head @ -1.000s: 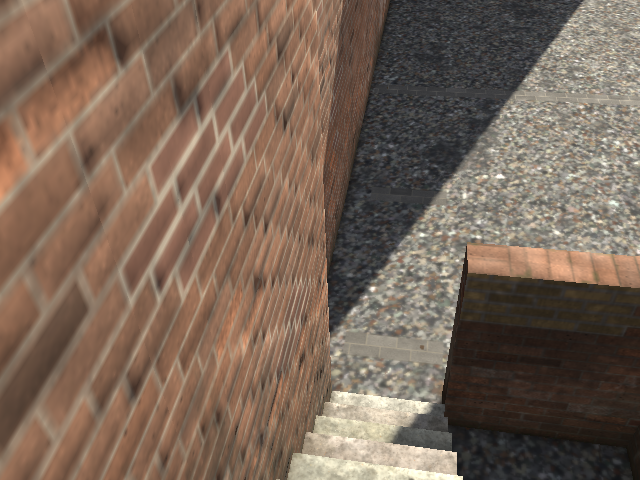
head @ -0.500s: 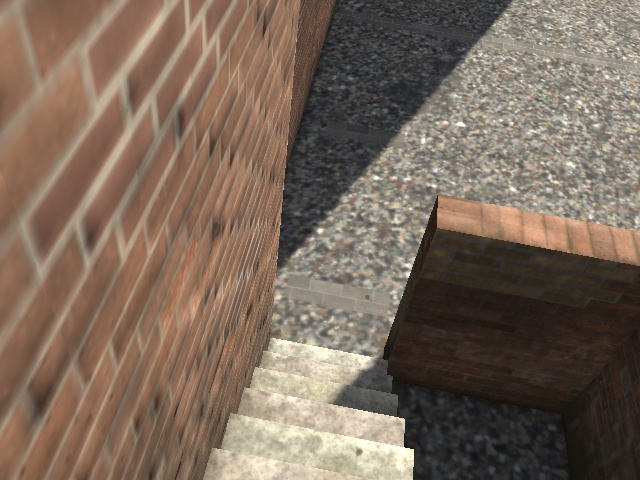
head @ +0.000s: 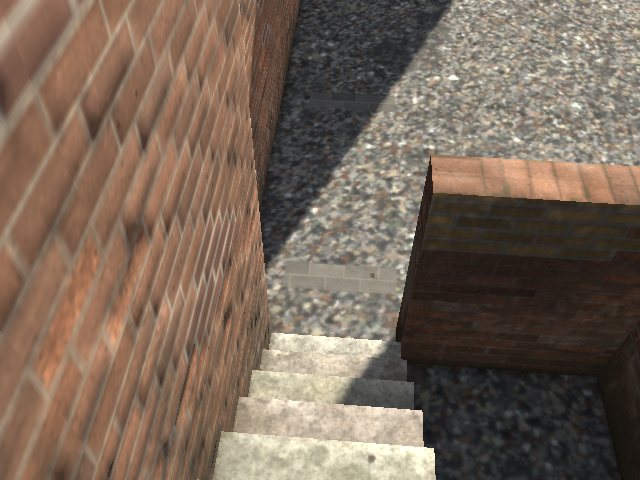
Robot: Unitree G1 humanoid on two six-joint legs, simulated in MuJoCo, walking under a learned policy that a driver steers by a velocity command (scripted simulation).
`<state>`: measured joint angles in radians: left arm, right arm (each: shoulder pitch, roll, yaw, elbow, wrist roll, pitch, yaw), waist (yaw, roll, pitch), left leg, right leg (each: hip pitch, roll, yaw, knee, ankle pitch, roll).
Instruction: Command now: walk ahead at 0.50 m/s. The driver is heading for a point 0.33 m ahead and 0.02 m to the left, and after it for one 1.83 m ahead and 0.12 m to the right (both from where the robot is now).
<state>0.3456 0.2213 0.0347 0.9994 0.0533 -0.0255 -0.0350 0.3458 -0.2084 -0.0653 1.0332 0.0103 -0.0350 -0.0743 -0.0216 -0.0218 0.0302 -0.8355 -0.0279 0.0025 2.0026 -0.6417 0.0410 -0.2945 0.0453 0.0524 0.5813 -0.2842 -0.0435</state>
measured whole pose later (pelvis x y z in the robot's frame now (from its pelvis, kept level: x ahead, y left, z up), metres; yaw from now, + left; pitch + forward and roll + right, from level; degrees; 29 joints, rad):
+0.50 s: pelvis +0.21 +0.07 -0.19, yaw +4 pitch -2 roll -6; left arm 0.46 0.23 0.03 1.02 0.07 0.02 0.00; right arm 0.30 -0.23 -0.07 1.00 0.02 -0.06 -0.02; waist 0.13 0.00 -0.02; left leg -0.19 0.12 0.00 0.35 -0.16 0.00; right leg -0.35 0.13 0.06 1.75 -0.89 -0.11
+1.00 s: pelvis +0.26 -0.02 -0.25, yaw +0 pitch -2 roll -2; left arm 0.13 0.22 -0.01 0.86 0.02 0.09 -0.05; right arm 0.41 -0.20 0.02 0.93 -0.02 -0.02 -0.05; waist -0.04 -0.04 -0.03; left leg -0.36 0.20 -0.02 0.86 -0.45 -0.06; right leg -0.28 0.04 0.08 0.78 -0.50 0.04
